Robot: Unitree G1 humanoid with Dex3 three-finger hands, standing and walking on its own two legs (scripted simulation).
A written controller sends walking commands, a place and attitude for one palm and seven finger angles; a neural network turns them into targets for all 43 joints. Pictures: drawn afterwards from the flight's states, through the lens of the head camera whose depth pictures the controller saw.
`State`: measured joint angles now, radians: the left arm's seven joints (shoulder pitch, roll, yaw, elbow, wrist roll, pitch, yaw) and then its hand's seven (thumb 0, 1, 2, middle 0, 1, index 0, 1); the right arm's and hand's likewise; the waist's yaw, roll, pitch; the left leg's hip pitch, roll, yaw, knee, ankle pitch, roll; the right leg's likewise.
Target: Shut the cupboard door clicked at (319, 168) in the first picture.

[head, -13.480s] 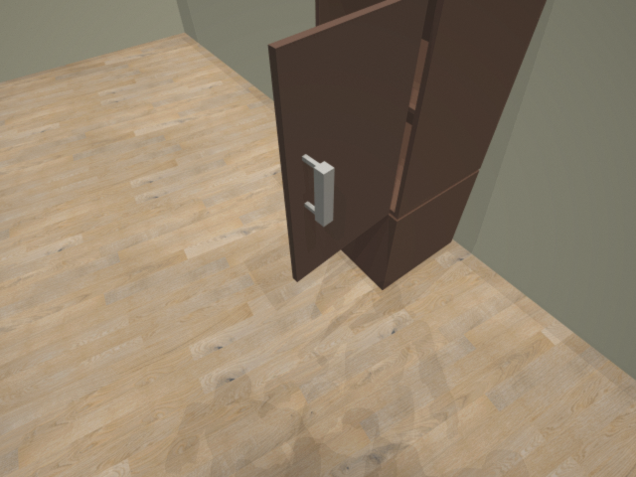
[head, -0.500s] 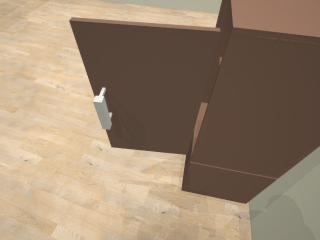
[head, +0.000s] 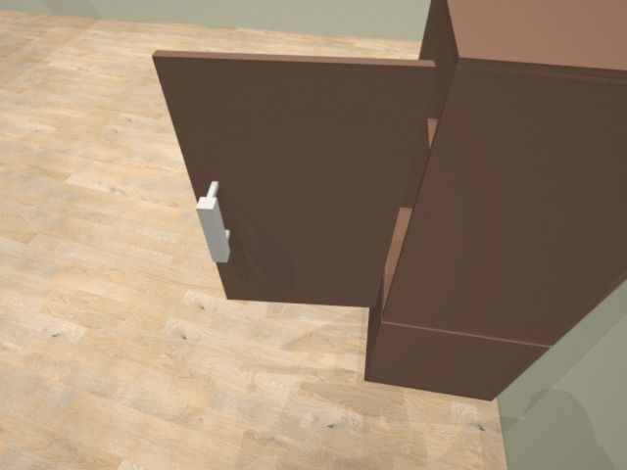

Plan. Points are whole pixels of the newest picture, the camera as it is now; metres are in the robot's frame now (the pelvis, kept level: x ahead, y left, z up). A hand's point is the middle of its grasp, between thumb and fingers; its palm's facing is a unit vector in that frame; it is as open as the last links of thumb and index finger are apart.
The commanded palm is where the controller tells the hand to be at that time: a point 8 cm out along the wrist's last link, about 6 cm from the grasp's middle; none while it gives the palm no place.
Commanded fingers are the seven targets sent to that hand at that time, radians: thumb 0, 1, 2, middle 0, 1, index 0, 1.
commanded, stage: come to a stop and stand still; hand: left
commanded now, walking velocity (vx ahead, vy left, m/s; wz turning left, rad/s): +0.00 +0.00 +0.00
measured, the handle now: (217, 222) +0.51 +0.20 -0.02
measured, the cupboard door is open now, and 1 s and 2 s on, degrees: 96 96 96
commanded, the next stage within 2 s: look again from close up in 0.22 s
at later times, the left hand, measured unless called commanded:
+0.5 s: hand out of the picture +0.01 +0.19 -0.16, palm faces -0.01 -0.98 -0.22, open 7.4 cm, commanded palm none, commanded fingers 0.00 0.90 0.90 -0.20 -0.30 -0.20 -0.30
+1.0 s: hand out of the picture +0.00 +0.18 -0.16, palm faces -0.01 -0.98 -0.21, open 7.4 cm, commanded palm none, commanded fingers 0.00 0.90 0.90 -0.20 -0.30 -0.20 -0.30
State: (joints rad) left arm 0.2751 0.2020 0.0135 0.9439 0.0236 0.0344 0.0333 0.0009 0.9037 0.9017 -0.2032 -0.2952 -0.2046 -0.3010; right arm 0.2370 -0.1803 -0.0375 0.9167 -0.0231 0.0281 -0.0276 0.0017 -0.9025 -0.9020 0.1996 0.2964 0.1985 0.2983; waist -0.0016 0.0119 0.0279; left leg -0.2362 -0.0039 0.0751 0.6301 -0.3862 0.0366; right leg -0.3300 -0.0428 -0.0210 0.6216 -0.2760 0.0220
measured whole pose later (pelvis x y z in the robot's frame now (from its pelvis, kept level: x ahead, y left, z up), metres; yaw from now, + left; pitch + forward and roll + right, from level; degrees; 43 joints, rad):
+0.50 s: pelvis -0.02 +0.01 +0.01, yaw -1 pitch -2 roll +1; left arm 0.28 0.18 -0.01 0.99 0.02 0.01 0.04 0.00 0.90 0.90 -0.20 -0.30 -0.20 -0.30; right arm 0.24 -0.20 -0.01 1.03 -0.02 0.01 -0.01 0.00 -0.90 -0.90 0.20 0.30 0.20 0.30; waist 0.00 -0.01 0.04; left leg -0.19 -0.03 0.10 0.50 -0.29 0.06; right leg -0.30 -0.07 0.01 0.51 -0.19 0.04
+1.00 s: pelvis -0.02 +0.00 +0.01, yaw -1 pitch -2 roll +1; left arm 0.28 0.16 -0.01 1.07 0.01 0.00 0.04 0.00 0.90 0.90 -0.20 -0.29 -0.20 -0.30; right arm 0.25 -0.16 0.00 1.12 -0.01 0.00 -0.01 0.00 -0.90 -0.90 0.20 0.30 0.20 0.30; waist 0.00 0.00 0.05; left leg -0.15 -0.02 0.10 0.45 -0.27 0.04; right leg -0.26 -0.05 0.00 0.47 -0.17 0.03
